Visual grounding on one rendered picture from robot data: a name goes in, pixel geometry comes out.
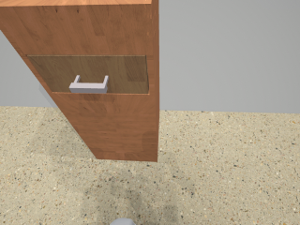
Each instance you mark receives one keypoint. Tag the drawer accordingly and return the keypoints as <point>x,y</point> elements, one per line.
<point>128,73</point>

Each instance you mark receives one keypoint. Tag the cabinet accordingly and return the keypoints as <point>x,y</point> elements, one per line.
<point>114,126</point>

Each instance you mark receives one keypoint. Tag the handle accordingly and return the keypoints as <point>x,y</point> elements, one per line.
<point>89,87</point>

